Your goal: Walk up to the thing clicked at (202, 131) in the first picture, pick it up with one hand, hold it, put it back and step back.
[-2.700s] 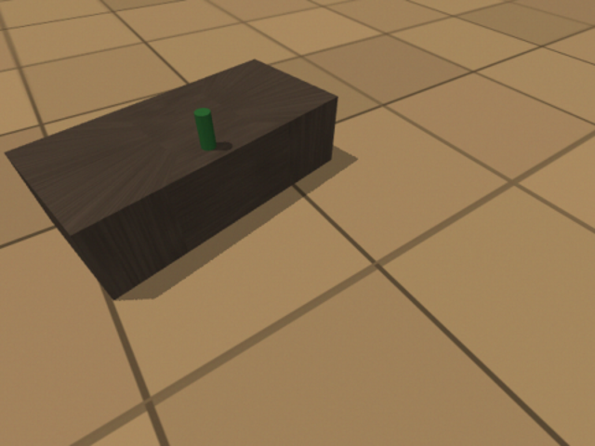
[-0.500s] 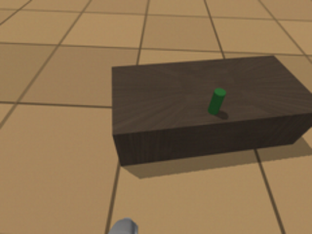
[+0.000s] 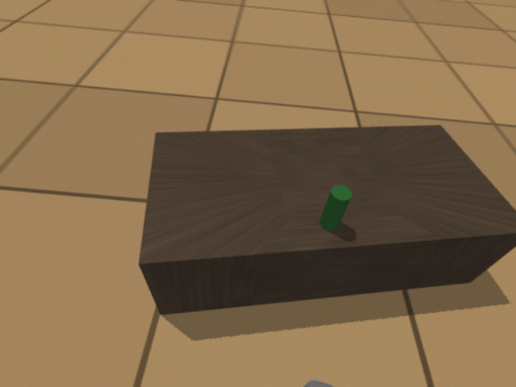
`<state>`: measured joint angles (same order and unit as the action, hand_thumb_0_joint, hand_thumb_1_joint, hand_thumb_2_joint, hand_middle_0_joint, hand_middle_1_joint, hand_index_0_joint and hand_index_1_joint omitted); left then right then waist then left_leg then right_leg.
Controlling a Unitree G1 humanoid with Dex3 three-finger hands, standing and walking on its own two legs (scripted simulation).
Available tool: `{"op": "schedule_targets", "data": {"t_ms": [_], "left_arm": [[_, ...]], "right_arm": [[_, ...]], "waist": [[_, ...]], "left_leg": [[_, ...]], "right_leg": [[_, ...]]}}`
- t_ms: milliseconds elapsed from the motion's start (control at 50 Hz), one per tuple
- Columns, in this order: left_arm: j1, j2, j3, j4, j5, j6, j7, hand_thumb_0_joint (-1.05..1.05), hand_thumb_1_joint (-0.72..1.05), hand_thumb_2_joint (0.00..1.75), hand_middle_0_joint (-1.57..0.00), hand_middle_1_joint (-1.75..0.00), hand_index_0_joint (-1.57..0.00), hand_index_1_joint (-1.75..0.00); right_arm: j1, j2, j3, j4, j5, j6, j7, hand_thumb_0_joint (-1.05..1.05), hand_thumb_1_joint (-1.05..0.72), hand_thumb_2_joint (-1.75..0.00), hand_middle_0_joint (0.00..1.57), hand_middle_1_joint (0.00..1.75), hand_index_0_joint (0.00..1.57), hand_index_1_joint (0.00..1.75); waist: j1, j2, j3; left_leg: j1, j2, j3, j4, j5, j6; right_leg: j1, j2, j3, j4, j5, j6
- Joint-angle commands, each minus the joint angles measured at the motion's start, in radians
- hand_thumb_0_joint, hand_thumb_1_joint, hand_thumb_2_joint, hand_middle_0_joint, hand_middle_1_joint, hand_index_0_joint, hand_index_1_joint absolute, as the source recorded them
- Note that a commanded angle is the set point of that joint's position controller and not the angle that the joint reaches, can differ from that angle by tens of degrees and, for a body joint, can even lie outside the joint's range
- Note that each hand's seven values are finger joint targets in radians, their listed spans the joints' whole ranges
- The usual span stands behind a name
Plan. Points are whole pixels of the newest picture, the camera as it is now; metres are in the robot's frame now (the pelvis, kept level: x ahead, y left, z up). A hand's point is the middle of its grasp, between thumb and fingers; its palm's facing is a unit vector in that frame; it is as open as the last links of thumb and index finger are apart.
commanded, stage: walk up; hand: right
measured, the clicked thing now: (334, 209) +0.70 -0.25 -0.28
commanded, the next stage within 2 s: none
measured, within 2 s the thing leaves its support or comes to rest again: neither
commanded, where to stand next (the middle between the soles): +0.26 -0.10 m, yaw +9 degrees
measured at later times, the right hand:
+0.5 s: hand (447, 335) +0.26 -0.36 -0.12, palm faces -0.13 +0.87 -0.47, open 7.4 cm
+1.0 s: hand (463, 328) +0.29 -0.43 -0.17, palm faces -0.22 +0.91 -0.35, open 7.4 cm
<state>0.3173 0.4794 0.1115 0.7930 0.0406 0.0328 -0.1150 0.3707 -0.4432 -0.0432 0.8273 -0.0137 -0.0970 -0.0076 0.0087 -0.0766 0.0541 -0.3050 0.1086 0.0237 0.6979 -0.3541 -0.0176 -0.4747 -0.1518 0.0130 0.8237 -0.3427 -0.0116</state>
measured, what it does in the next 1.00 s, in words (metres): steps to the right: right foot, then left foot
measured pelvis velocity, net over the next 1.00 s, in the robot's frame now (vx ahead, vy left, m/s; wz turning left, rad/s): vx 0.17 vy -0.17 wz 0.18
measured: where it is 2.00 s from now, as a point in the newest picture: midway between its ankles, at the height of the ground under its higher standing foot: outside the picture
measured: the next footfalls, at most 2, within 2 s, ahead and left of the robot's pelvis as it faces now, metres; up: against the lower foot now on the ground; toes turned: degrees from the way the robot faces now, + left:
right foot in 0.04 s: +0.12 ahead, -0.19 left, +0.00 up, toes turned -5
left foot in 0.42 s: +0.25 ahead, +0.02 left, +0.00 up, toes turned +10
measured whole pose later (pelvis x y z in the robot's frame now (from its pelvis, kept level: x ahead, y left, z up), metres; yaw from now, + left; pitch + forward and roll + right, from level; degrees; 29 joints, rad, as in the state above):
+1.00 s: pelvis +0.17 -0.17 +0.00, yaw +10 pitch -2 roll +0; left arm 0.23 0.39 0.04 0.88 0.03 -0.05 0.02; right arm 0.22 -0.45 -0.06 0.91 -0.02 0.05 0.02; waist 0.02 0.09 0.10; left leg -0.49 0.02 -0.04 1.08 -0.45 0.01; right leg -0.44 -0.10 -0.04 0.74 -0.28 0.02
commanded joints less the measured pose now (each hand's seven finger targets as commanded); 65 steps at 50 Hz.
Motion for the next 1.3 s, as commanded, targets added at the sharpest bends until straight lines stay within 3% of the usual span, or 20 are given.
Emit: {"op": "schedule_targets", "data": {"t_ms": [0,40,80,160,280,360,380,420,460,580,720,760,800,860,1020,1100,1120,1160,1180,1280], "left_arm": [[0.196,0.184,0.087,0.008,0.003,-0.028,0.017,0.0,0.9,0.9,-0.2,-0.3,-0.2,-0.3],[0.259,0.288,0.099,0.0,0.021,-0.059,0.041,0.0,0.9,0.9,-0.2,-0.3,-0.2,-0.3],[0.035,0.337,0.09,-0.074,-0.007,-0.062,0.052,0.0,0.9,0.9,-0.2,-0.3,-0.2,-0.3],[0.002,0.211,0.053,-0.049,-0.014,-0.082,0.065,0.0,0.9,0.9,-0.2,-0.3,-0.2,-0.3],[0.061,0.195,0.036,-0.063,-0.013,-0.09,0.067,0.0,0.9,0.9,-0.2,-0.3,-0.2,-0.3],[0.004,0.161,0.012,-0.104,-0.022,-0.065,0.063,0.0,0.9,0.9,-0.2,-0.3,-0.2,-0.3],[0.026,0.115,-0.006,-0.11,-0.025,-0.063,0.065,0.0,0.9,0.9,-0.2,-0.3,-0.2,-0.3],[0.136,0.069,-0.017,-0.1,-0.03,-0.05,0.069,0.0,0.9,0.9,-0.2,-0.3,-0.2,-0.3],[0.098,0.195,0.009,-0.079,-0.02,-0.027,0.085,0.0,0.9,0.9,-0.2,-0.3,-0.2,-0.3],[0.126,0.101,0.005,-0.005,-0.039,-0.023,0.087,0.0,0.9,0.9,-0.2,-0.3,-0.2,-0.3],[0.124,0.138,0.019,0.082,-0.04,-0.073,0.124,0.0,0.9,0.9,-0.2,-0.3,-0.2,-0.3],[0.032,0.273,0.035,0.035,-0.01,-0.091,0.14,0.0,0.9,0.9,-0.2,-0.3,-0.2,-0.3],[-0.135,0.307,0.036,0.005,-0.016,-0.084,0.148,0.0,0.9,0.9,-0.2,-0.3,-0.2,-0.3],[-0.104,0.246,0.026,0.035,-0.014,-0.091,0.156,0.0,0.9,0.9,-0.2,-0.3,-0.2,-0.3],[-0.035,0.258,0.041,0.038,0.001,-0.09,0.159,0.0,0.9,0.9,-0.2,-0.3,-0.2,-0.3],[-0.111,0.222,0.012,0.025,-0.017,-0.071,0.148,0.0,0.9,0.9,-0.2,-0.3,-0.2,-0.3],[-0.106,0.165,-0.008,0.021,-0.021,-0.067,0.148,0.0,0.9,0.9,-0.2,-0.3,-0.2,-0.3],[-0.178,0.149,-0.017,0.017,-0.03,-0.066,0.159,0.0,0.9,0.9,-0.2,-0.3,-0.2,-0.3],[-0.168,0.197,-0.01,0.044,-0.026,-0.071,0.16,0.0,0.9,0.9,-0.2,-0.3,-0.2,-0.3],[-0.096,0.126,-0.026,0.109,-0.042,-0.085,0.138,0.0,0.9,0.9,-0.2,-0.3,-0.2,-0.3]], "right_arm": [[-0.115,-0.279,-0.103,-0.079,-0.014,0.001,-0.037,0.0,-0.9,-0.9,0.2,0.3,0.2,0.3],[-0.09,-0.106,-0.043,-0.088,0.0,0.011,-0.046,0.0,-0.9,-0.9,0.2,0.3,0.2,0.3],[-0.067,-0.222,-0.074,-0.068,0.009,0.007,-0.06,0.0,-0.9,-0.9,0.2,0.3,0.2,0.3],[0.006,-0.218,-0.065,0.028,0.019,-0.009,-0.027,0.0,-0.9,-0.9,0.2,0.3,0.2,0.3],[-0.074,-0.163,-0.055,-0.03,0.013,-0.011,0.009,0.0,-0.9,-0.9,0.2,0.3,0.2,0.3],[0.081,-0.162,-0.077,0.018,0.014,-0.021,-0.013,0.0,-0.9,-0.9,0.2,0.3,0.2,0.3],[0.16,-0.197,-0.092,0.036,0.008,-0.022,-0.027,0.0,-0.9,-0.9,0.2,0.3,0.2,0.3],[0.143,-0.314,-0.118,-0.028,-0.01,-0.024,-0.051,0.0,-0.9,-0.9,0.2,0.3,0.2,0.3],[0.066,-0.313,-0.124,-0.042,0.026,-0.014,-0.05,0.0,-0.9,-0.9,0.2,0.3,0.2,0.3],[-0.097,-0.21,-0.063,-0.062,0.002,-0.012,-0.035,0.0,-0.9,-0.9,0.2,0.3,0.2,0.3],[-0.191,-0.16,-0.04,-0.069,0.012,0.07,-0.01,0.0,-0.9,-0.9,0.2,0.3,0.2,0.3],[-0.127,-0.076,-0.021,-0.076,0.011,0.099,-0.014,0.0,-0.9,-0.9,0.2,0.3,0.2,0.3],[-0.116,-0.184,-0.062,-0.026,-0.001,0.112,-0.021,0.0,-0.9,-0.9,0.2,0.3,0.2,0.3],[-0.082,-0.194,-0.077,0.021,0.002,0.123,0.001,0.0,-0.9,-0.9,0.2,0.3,0.2,0.3],[-0.15,-0.177,-0.075,0.018,-0.025,0.123,0.034,0.0,-0.9,-0.9,0.2,0.3,0.2,0.3],[-0.027,-0.164,-0.083,0.092,-0.016,0.102,0.032,0.0,-0.9,-0.9,0.2,0.3,0.2,0.3],[0.009,-0.183,-0.09,0.108,-0.021,0.095,0.023,0.0,-0.9,-0.9,0.2,0.3,0.2,0.3],[-0.065,-0.339,-0.11,0.055,-0.027,0.086,0.015,0.0,-0.9,-0.9,0.2,0.3,0.2,0.3],[-0.144,-0.335,-0.106,0.04,-0.019,0.089,0.019,0.0,-0.9,-0.9,0.2,0.3,0.2,0.3],[-0.155,-0.22,-0.066,0.059,-0.009,0.061,0.004,0.0,-0.9,-0.9,0.2,0.3,0.2,0.3]], "waist": [[0.133,0.108,-0.052],[0.181,-0.332,0.029],[0.073,-0.234,0.103],[0.026,-0.112,0.094],[0.057,-0.101,0.024],[-0.041,0.032,-0.084],[-0.08,0.146,-0.148],[-0.037,0.27,-0.179],[-0.033,0.141,-0.079],[0.035,0.233,0.026],[0.068,0.156,-0.103],[0.034,-0.126,-0.054],[-0.008,-0.117,0.002],[-0.004,-0.122,-0.013],[0.055,-0.168,-0.06],[-0.028,-0.052,-0.099],[-0.057,0.059,-0.119],[-0.079,0.277,-0.029],[-0.048,0.255,0.036],[-0.013,0.255,0.014]], "left_leg": [[-0.319,0.068,-0.088,-0.026,-0.345,0.146],[-0.592,-0.16,-0.017,0.578,-0.276,0.065],[-0.552,-0.065,-0.11,0.608,-0.146,0.052],[-0.386,-0.014,-0.058,0.402,-0.024,0.049],[-0.228,-0.053,0.026,0.084,0.049,0.049],[0.183,-0.129,0.099,-0.141,0.262,0.063],[0.318,-0.098,0.038,-0.199,0.257,0.088],[0.456,0.299,-0.649,-0.312,0.118,0.254],[0.292,0.366,-0.689,-0.364,0.052,0.36],[-0.11,0.116,-0.124,-0.283,0.417,0.224],[-0.226,-0.022,-0.033,0.086,0.092,0.15],[-0.321,-0.122,-0.092,0.381,-0.196,0.065],[-0.269,-0.041,-0.141,0.426,-0.207,0.053],[-0.307,-0.064,-0.126,0.455,-0.095,0.044],[-0.242,-0.068,-0.041,0.196,-0.229,0.024],[0.103,-0.137,0.052,-0.116,-0.016,0.049],[0.204,-0.102,-0.037,-0.229,-0.04,0.063],[0.054,0.228,-0.62,-0.419,-0.392,0.246],[-0.068,0.253,-0.604,-0.417,-0.425,0.28],[0.051,0.112,-0.277,-0.226,0.393,0.195]], "right_leg": [[0.368,0.097,-0.095,-0.125,-0.06,-0.018],[0.35,-0.145,0.437,-0.545,-0.506,-0.064],[0.231,-0.252,0.632,-0.718,-0.549,-0.162],[0.211,-0.13,0.214,-0.504,-0.106,-0.2],[0.28,-0.123,0.076,-0.443,0.228,-0.222],[0.138,-0.066,-0.057,-0.186,0.321,-0.158],[0.096,-0.013,-0.106,0.01,0.308,-0.116],[-0.226,0.127,-0.04,0.314,-0.197,-0.028],[-0.227,0.045,0.043,0.441,-0.205,-0.025],[0.057,0.038,-0.006,0.184,-0.038,-0.006],[0.334,0.136,-0.071,-0.226,0.177,0.018],[0.166,-0.247,0.475,-0.497,0.001,-0.104],[0.036,-0.293,0.515,-0.519,-0.172,-0.224],[0.143,-0.153,0.305,-0.424,-0.128,-0.161],[0.227,-0.155,0.26,-0.391,-0.168,-0.204],[0.02,-0.092,0.106,-0.237,-0.085,-0.136],[-0.061,-0.039,0.037,-0.081,-0.107,-0.086],[-0.246,0.106,-0.01,0.147,-0.26,-0.01],[-0.158,0.067,0.011,0.165,-0.247,-0.018],[-0.019,0.091,-0.046,-0.005,-0.087,-0.01]]}}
